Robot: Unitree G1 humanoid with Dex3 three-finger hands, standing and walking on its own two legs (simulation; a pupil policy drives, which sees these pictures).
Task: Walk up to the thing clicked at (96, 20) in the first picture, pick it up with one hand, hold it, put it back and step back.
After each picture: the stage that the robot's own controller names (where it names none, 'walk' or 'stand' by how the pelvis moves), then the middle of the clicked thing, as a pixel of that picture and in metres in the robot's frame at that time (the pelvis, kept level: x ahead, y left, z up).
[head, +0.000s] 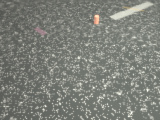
stand; (96, 19) +1.98 -0.16 -0.72
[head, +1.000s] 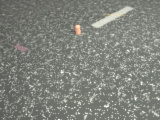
walk; (77, 29) +1.85 +0.23 -0.71
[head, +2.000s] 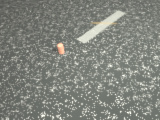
walk; (60, 48) +1.30 +0.35 -0.72
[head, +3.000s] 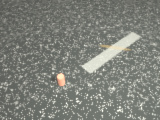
walk; (61, 79) +0.84 +0.27 -0.71
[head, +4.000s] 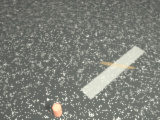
walk; (57, 110) +0.53 +0.20 -0.70
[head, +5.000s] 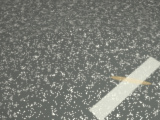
stand; out of the picture +0.34 +0.18 -0.70
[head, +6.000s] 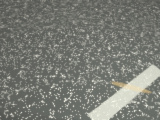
stand; out of the picture +0.30 +0.16 -0.71
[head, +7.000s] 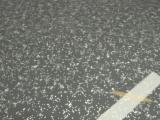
stand; out of the picture +0.24 +0.18 -0.72
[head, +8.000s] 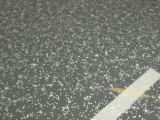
stand; out of the picture +0.26 +0.19 -0.72
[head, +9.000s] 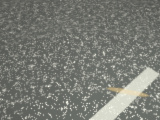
stand; out of the picture +0.25 +0.20 -0.72
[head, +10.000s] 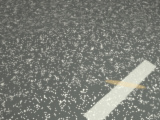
stand; out of the picture +0.28 +0.21 -0.72
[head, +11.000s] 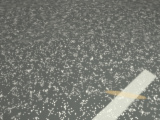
stand; out of the picture +0.24 +0.21 -0.72
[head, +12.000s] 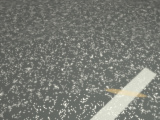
stand; out of the picture +0.24 +0.20 -0.72
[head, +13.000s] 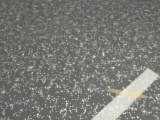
stand; out of the picture +0.24 +0.20 -0.72
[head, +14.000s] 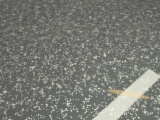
stand; out of the picture +0.25 +0.20 -0.72
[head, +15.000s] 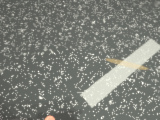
go down; out of the picture +0.29 +0.19 -0.63
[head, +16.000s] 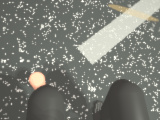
go down; (37, 81) +0.38 +0.17 -0.32
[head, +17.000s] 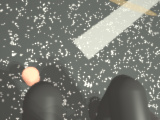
close in; (31, 77) +0.38 +0.17 -0.30
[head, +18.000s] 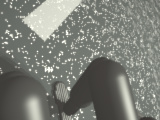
close in; out of the picture +0.38 +0.19 -0.24
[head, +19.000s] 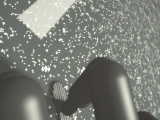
lift; out of the picture +0.38 +0.21 -0.23
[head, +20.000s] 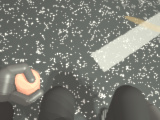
lift; (28, 87) +0.30 +0.20 -0.07
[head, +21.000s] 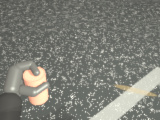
lift; (36, 86) +0.33 +0.17 +0.05
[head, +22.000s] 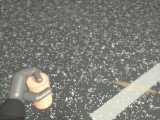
hold; (40, 91) +0.32 +0.17 +0.01
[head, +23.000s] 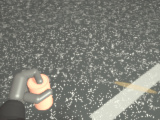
hold; (41, 92) +0.32 +0.17 +0.01
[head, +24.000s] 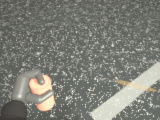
crouch; (42, 93) +0.32 +0.16 +0.00
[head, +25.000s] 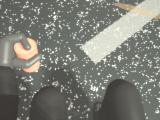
lower; (28, 56) +0.43 +0.17 -0.09
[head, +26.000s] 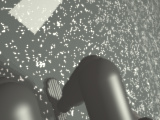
lower; out of the picture +0.44 +0.24 -0.24
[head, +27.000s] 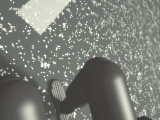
lower; out of the picture +0.42 +0.23 -0.24
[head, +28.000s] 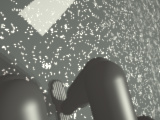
lower; out of the picture +0.42 +0.23 -0.24
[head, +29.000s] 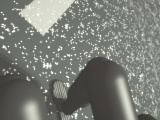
lower; out of the picture +0.41 +0.23 -0.23
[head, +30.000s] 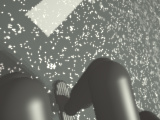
loosen; out of the picture +0.40 +0.21 -0.24
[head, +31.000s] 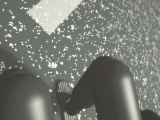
withdraw; out of the picture +0.39 +0.20 -0.23
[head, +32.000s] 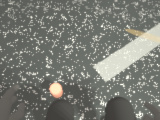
walk; (56, 90) +0.39 +0.15 -0.45
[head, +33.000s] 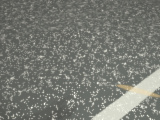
stand; out of the picture +0.31 +0.16 -0.66
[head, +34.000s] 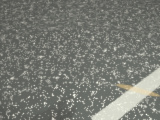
stand; out of the picture +0.31 +0.17 -0.67
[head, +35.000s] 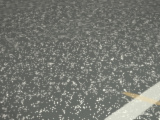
stand; out of the picture +0.32 +0.16 -0.72
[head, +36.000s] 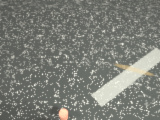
walk; (63, 115) +0.38 +0.11 -0.71
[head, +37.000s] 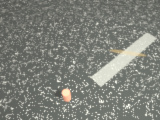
walk; (66, 95) +0.59 +0.18 -0.70
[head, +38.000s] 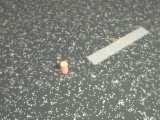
stand; (64, 67) +0.92 +0.20 -0.70
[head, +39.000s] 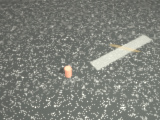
stand; (68, 71) +0.96 +0.18 -0.72
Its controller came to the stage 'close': yes
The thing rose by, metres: 0.72
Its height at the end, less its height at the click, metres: +0.00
